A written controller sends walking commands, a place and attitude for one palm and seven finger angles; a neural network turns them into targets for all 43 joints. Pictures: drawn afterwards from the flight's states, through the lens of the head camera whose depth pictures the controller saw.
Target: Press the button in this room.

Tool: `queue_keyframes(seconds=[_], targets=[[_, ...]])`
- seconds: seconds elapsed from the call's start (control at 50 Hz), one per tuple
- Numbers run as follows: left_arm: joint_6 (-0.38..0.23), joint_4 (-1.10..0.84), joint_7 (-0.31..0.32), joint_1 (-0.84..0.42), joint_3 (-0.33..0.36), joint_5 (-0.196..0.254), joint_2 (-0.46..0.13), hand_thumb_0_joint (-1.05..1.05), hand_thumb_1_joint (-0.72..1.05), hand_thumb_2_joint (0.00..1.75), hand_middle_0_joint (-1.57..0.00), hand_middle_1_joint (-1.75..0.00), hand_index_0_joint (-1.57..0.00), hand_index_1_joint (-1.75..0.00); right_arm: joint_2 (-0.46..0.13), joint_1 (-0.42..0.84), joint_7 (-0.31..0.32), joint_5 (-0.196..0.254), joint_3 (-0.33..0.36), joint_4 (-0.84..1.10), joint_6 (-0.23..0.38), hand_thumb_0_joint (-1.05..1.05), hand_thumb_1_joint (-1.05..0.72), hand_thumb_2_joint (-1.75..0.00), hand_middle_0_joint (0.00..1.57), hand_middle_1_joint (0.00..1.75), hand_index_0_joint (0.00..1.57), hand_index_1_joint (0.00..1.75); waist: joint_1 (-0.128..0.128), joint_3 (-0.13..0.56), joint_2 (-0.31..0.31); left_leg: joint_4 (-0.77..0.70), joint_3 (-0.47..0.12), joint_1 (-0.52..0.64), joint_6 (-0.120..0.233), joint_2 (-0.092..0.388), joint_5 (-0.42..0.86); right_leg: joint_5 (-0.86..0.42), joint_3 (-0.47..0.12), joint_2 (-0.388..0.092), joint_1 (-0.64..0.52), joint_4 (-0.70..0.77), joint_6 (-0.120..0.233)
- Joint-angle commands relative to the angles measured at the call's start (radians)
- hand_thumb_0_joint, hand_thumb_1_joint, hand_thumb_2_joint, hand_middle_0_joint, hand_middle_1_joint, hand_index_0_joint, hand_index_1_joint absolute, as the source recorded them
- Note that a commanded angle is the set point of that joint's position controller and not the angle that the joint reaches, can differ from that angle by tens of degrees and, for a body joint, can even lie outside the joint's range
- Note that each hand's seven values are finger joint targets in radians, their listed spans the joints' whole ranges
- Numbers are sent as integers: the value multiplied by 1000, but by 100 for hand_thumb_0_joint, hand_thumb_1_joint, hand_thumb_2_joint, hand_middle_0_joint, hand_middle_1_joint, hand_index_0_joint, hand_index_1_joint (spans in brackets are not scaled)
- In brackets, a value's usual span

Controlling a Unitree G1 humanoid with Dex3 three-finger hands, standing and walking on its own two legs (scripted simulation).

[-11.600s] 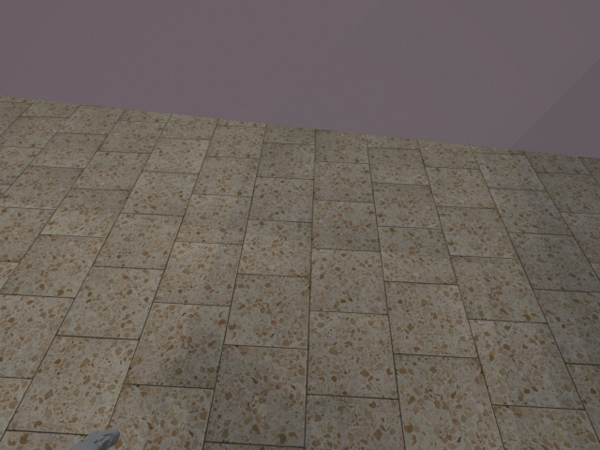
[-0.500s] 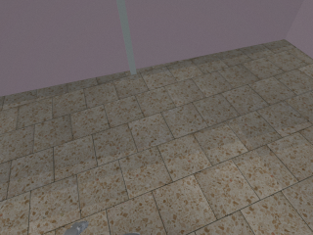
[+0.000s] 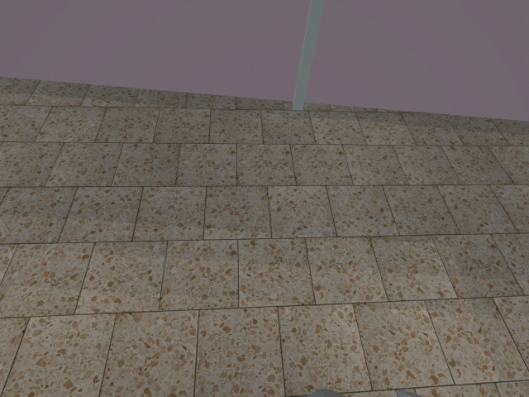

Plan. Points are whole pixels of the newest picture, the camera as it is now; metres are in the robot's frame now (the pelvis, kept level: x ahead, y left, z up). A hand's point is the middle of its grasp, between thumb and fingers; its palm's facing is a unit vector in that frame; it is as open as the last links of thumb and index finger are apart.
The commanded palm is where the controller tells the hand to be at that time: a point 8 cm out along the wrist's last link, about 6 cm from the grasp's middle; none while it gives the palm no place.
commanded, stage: turn or walk to find it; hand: left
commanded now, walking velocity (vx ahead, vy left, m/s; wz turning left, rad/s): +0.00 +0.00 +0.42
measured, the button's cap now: out of the picture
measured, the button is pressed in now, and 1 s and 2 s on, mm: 0 0 0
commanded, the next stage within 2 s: none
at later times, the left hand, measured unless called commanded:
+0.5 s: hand out of the picture +0.03 +0.15 -0.14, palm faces +0.22 -0.93 -0.28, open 7.4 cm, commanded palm none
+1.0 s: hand out of the picture -0.09 +0.20 -0.16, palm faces +0.45 -0.85 -0.26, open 7.4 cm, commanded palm none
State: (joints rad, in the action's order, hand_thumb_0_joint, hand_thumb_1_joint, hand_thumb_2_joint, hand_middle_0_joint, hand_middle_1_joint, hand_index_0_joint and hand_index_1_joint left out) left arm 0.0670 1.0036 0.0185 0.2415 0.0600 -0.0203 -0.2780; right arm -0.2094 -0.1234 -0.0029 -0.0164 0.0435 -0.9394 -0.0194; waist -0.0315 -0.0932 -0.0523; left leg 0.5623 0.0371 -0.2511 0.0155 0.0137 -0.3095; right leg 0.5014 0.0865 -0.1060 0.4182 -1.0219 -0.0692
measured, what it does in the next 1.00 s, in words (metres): steps on the spot, turning left: right foot, then left foot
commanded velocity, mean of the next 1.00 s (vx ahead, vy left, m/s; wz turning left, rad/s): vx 0.00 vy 0.00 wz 0.42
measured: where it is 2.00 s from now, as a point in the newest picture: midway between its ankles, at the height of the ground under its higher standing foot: outside the picture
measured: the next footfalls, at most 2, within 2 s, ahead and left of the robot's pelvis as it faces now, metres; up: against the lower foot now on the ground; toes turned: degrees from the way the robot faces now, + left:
right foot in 0.30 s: +0.04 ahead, -0.14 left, +0.00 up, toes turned +4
left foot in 0.76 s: -0.06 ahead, +0.10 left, +0.00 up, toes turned +25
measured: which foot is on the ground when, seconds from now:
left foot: down 0.00-0.30, up 0.32-0.74, down 0.76-1.00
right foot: up 0.00-0.28, down 0.30-0.76, up 0.78-1.00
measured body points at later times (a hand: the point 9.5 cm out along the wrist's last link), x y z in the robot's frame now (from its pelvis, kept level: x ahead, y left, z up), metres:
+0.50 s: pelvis -0.02 -0.05 +0.01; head +0.02 -0.08 +0.45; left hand +0.01 +0.20 -0.12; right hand +0.08 -0.30 -0.16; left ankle -0.07 +0.10 -0.64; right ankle +0.00 -0.14 -0.73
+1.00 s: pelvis -0.04 -0.02 +0.01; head -0.02 +0.00 +0.45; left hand -0.11 +0.25 -0.14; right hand +0.15 -0.20 -0.13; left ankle -0.09 +0.09 -0.73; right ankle +0.00 -0.16 -0.68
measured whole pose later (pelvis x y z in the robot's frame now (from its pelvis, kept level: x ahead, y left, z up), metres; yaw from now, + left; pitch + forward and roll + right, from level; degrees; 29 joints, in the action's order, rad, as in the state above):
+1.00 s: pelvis -0.04 -0.02 +0.01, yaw +25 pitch +0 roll +0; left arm 0.05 0.97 0.01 0.20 0.06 -0.02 -0.26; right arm -0.19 -0.15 0.00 -0.02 0.04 -0.95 -0.02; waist -0.02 -0.07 -0.02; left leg 0.47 0.00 -0.23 0.01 0.00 -0.24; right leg 0.44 0.05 -0.08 0.43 -0.97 -0.08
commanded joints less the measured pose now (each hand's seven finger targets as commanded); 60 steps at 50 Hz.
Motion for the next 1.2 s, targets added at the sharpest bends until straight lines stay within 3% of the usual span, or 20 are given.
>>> queue_keyframes(seconds=[0.0,0.12,0.22,0.24,0.28,0.3,0.34,0.4,0.6,0.68,0.7,0.74,0.76,0.8,0.88,0.98,1.08,1.1,1.14,1.18], targets=[[-37,-92,-9,-32,10,8,-50,0,90,90,-20,-30,-20,-30,-201,-37,19,0,42,39,14,0,-90,-90,20,30,20,30,38,129,208,-202,-198,152,140,218,581,-69,-50,2,89,-53,-16],[-36,-132,-4,-93,5,10,-34,0,90,90,-20,-30,-20,-30,-205,-76,14,-7,55,37,5,0,-90,-90,20,30,20,30,62,119,204,-214,-296,126,157,218,474,-47,-54,36,36,123,-15],[-55,-121,2,4,7,15,-36,0,90,90,-20,-30,-20,-30,-197,-37,9,-6,63,57,-5,0,-90,-90,20,30,20,30,13,145,202,-124,-321,2,112,162,431,-209,-23,75,-210,487,0],[-63,-113,5,37,12,13,-57,0,90,90,-20,-30,-20,-30,-177,-37,7,1,60,59,-4,0,-90,-90,20,30,20,30,-5,153,150,-72,-300,-70,71,121,332,-299,-43,47,-314,616,7],[-77,-128,16,55,38,-10,-201,0,90,90,-20,-30,-20,-30,-81,-47,-3,7,47,100,-4,0,-90,-90,20,30,20,30,-18,127,-237,300,-81,-339,-45,-82,-249,-450,-410,-356,-410,743,172],[-79,-138,20,42,45,2,-182,0,90,90,-20,-30,-20,-30,-130,-27,2,-4,59,92,-21,0,-90,-90,20,30,20,30,-28,115,-233,467,-139,-305,-36,-32,-276,-403,-414,-379,-273,768,225],[-75,-159,17,-61,28,3,-118,0,90,90,-20,-30,-20,-30,-123,-46,-7,-5,65,52,-33,0,-90,-90,20,30,20,30,30,41,-95,643,-132,-308,-40,-8,-155,-342,-277,-276,-188,754,210],[-81,-172,18,-96,15,0,-74,0,90,90,-20,-30,-20,-30,-100,-107,-18,-7,58,18,-38,0,-90,-90,20,30,20,30,55,54,-99,660,-85,-285,-67,8,-53,-420,-116,-202,-202,725,171],[-74,-94,14,54,34,-11,-138,0,90,90,-20,-30,-20,-30,-73,8,-12,8,28,36,-22,0,-90,-90,20,30,20,30,-25,116,-140,257,17,-184,-76,19,-167,-684,-62,-260,-360,636,216],[-64,-77,12,19,40,-4,-145,0,90,90,-20,-30,-20,-30,-81,-71,-7,9,26,19,-7,0,-90,-90,20,30,20,30,24,155,-135,-34,58,-6,-57,12,-2,-653,2,-242,-310,525,154],[-57,-81,9,21,36,4,-128,0,90,90,-20,-30,-20,-30,-113,-101,-8,7,32,13,2,0,-90,-90,20,30,20,30,44,164,-52,-161,36,119,-41,33,129,-571,43,-214,-217,440,104],[-44,-139,1,-7,8,8,-29,0,90,90,-20,-30,-20,-30,-277,-164,-2,-2,67,14,6,0,-90,-90,20,30,20,30,85,152,357,-248,-392,249,155,398,558,141,81,-21,136,94,-6],[-33,-148,6,-68,7,1,-44,0,90,90,-20,-30,-20,-30,-265,-185,6,-4,67,-4,5,0,-90,-90,20,30,20,30,108,150,298,-258,-377,172,186,390,451,133,-4,-22,115,-10,4],[-28,-127,-2,-99,17,6,-52,0,90,90,-20,-30,-20,-30,-218,-83,18,-7,52,16,3,0,-90,-90,20,30,20,30,71,61,284,-270,-319,62,166,308,321,16,-54,-27,136,-80,3],[-37,-97,-11,-40,12,7,-44,0,90,90,-20,-30,-20,-30,-194,-48,19,-2,42,31,14,0,-90,-90,20,30,20,30,42,111,204,-223,-212,133,137,221,488,-67,-44,4,95,-15,-10],[-41,-131,-5,-96,5,11,-32,0,90,90,-20,-30,-20,-30,-199,-96,17,-6,54,28,8,0,-90,-90,20,30,20,30,70,130,208,-190,-279,177,159,228,572,-29,-48,33,65,132,-15],[-54,-117,0,5,7,15,-34,0,90,90,-20,-30,-20,-30,-197,-37,11,-6,62,51,-3,0,-90,-90,20,30,20,30,17,135,218,-127,-304,20,115,176,472,-191,-19,74,-182,456,-1],[-62,-107,2,49,11,13,-47,0,90,90,-20,-30,-20,-30,-184,-27,9,-1,61,60,-4,0,-90,-90,20,30,20,30,-6,150,174,-74,-288,-41,79,139,374,-289,-24,54,-285,597,3],[-77,-116,14,76,39,-10,-193,0,90,90,-20,-30,-20,-30,-77,-35,-1,8,44,100,-3,0,-90,-90,20,30,20,30,-22,126,-249,283,-73,-338,-44,-81,-235,-432,-404,-336,-422,742,158],[-72,-142,20,6,39,2,-150,0,90,90,-20,-30,-20,-30,-134,-25,1,-3,66,78,-28,0,-90,-90,20,30,20,30,0,72,-176,571,-143,-300,-33,-24,-230,-324,-388,-347,-211,782,223]])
